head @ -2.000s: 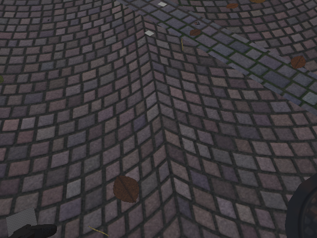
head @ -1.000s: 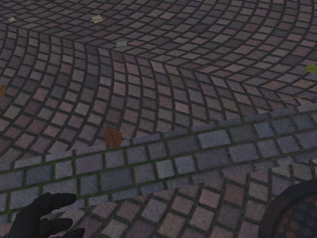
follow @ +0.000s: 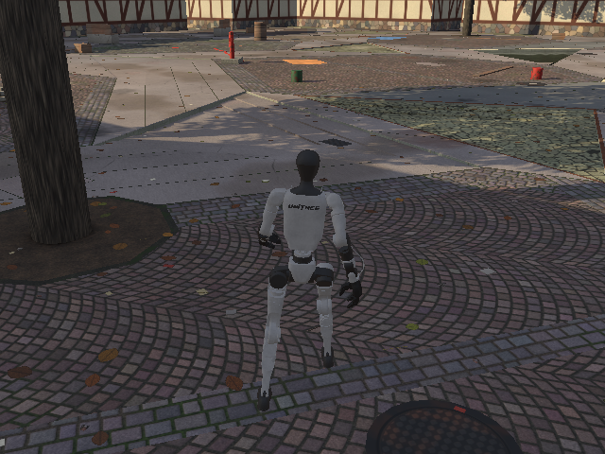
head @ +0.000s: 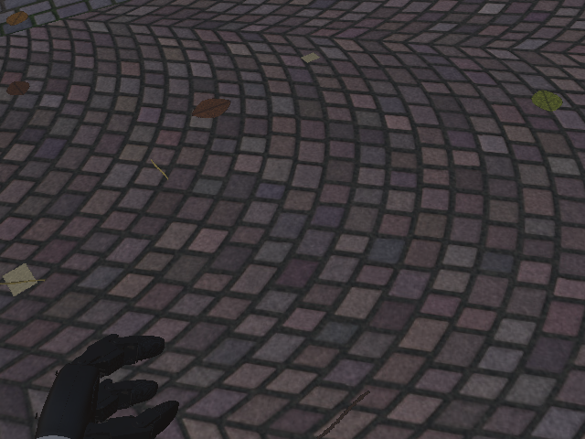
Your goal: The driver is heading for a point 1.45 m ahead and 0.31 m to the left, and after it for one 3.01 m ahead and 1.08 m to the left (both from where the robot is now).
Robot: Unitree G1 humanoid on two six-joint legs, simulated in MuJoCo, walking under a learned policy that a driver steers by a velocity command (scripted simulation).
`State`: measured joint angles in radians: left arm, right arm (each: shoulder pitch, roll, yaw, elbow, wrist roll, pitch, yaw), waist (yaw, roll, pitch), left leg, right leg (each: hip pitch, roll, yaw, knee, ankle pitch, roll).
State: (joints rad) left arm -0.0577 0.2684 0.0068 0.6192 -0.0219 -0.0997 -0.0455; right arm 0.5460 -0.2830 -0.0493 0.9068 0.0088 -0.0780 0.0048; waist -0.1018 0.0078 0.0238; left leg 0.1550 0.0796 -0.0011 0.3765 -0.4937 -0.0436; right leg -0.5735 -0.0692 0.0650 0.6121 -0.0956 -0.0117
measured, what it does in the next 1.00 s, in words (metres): walks ahead, turning left: left foot, then right foot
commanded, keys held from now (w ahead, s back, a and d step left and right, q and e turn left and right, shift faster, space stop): w+q+shift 0.52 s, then w+e+shift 0.48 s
